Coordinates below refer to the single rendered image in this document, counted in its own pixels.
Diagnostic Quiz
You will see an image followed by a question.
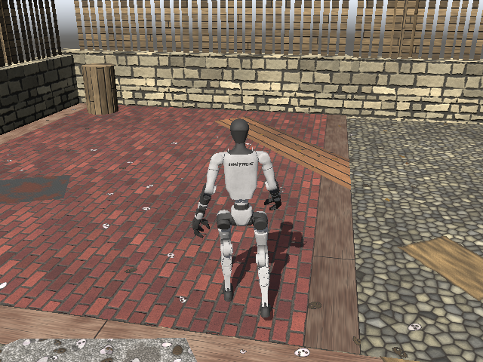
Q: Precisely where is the robot left upper arm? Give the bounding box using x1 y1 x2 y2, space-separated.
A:
205 152 225 195

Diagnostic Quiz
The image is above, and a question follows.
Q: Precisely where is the humanoid robot torso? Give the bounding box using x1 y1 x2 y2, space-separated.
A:
223 147 258 226

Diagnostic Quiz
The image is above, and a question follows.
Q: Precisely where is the robot right upper arm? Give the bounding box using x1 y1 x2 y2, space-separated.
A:
256 151 277 191

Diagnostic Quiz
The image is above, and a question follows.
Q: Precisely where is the left robot forearm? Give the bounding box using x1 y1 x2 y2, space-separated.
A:
195 183 211 219

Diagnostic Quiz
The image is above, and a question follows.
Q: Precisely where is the right robot shin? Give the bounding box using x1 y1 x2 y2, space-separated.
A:
258 253 269 307

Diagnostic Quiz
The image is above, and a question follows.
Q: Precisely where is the right robot forearm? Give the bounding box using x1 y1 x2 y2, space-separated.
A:
269 179 281 201

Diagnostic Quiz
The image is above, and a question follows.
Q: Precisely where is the right robot hand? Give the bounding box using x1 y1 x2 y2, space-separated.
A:
264 198 281 210

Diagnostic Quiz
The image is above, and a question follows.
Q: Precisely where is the left robot hand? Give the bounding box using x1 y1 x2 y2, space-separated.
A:
192 217 210 238

